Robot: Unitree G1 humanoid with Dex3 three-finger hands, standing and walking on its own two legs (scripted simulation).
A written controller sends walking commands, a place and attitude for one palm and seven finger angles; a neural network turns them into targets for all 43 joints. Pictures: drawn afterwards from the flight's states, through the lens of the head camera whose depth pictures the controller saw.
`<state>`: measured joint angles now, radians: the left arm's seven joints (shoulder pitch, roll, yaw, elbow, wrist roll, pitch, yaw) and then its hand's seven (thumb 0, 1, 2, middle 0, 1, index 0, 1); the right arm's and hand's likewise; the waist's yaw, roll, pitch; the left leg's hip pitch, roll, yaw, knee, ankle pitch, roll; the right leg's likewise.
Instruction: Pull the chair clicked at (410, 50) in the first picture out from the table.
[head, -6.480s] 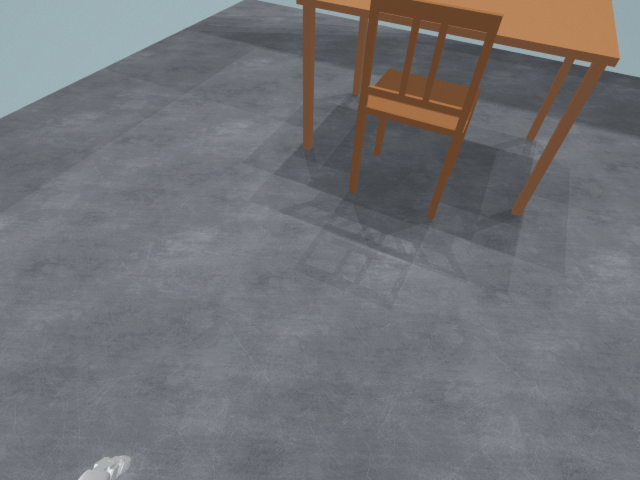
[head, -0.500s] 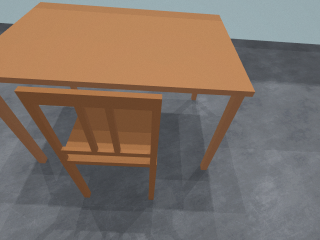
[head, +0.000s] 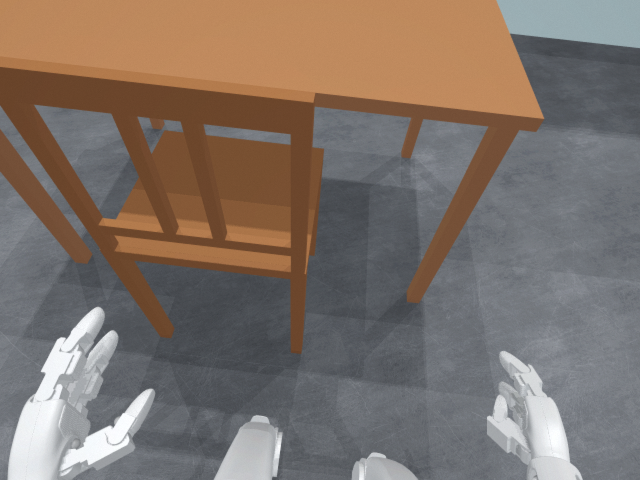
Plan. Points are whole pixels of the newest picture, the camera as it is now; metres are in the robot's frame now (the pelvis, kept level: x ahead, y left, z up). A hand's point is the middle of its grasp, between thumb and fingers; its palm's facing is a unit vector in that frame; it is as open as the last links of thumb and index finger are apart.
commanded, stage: raise the hand toward the chair's back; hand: left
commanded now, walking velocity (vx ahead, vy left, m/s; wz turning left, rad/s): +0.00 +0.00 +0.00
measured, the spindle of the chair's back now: (151, 179) +0.52 +0.34 +0.01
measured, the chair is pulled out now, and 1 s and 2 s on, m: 0.00 0.00 0.00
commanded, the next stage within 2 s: aim the fingers beside a spindle in 1.54 s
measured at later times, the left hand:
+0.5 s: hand (141, 360) +0.23 +0.23 +0.04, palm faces -0.01 -1.00 -0.04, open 14.8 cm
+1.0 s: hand (106, 329) +0.24 +0.26 +0.07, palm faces +0.04 -1.00 -0.05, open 16.9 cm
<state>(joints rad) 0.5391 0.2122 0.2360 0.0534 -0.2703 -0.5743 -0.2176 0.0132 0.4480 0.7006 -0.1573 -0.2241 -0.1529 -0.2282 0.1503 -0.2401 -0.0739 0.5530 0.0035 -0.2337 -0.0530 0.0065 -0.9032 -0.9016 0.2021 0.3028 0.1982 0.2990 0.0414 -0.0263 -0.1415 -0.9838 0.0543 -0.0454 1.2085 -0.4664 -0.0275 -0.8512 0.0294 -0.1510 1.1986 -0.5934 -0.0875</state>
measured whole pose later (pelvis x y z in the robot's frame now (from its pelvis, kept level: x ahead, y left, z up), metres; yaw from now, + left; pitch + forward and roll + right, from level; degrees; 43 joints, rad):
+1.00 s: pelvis +0.01 +0.06 +0.02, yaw -1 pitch +14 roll -4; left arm 0.33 0.26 0.20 0.01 -0.26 -0.43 -0.22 -0.01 -0.49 0.30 -0.06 -0.08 -0.06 -0.08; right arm 0.22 -0.21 0.03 0.53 0.01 -0.18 -0.04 0.01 -0.90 -0.90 0.21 0.30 0.20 0.30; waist 0.00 0.02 -0.14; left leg -0.94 0.02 0.01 1.13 -0.44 0.06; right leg -0.80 0.00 -0.10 1.08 -0.53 0.00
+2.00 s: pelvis +0.02 +0.02 +0.01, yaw -1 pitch +17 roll -2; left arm 0.17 0.27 0.27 0.22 -0.31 -0.43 -0.29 -0.02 -0.50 0.30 -0.06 -0.08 -0.06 -0.08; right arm 0.22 -0.24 -0.01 0.59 0.02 -0.16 -0.05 0.01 -0.90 -0.90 0.21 0.30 0.20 0.30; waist -0.03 0.03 -0.15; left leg -0.97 0.05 -0.01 1.14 -0.47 0.00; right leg -0.84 0.02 -0.11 1.12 -0.57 -0.05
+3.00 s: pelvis +0.00 +0.05 -0.01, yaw -3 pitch +22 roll -4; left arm -0.19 0.27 0.23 0.50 -0.21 -0.48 -0.18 -0.02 -0.50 0.30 -0.06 -0.08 -0.06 -0.08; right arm 0.22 -0.24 0.01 0.59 0.00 -0.06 -0.02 0.01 -0.90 -0.90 0.21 0.30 0.20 0.30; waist -0.05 0.02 -0.16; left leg -1.16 0.04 0.02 1.27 -0.49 0.04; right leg -1.04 0.01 -0.08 1.24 -0.58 -0.01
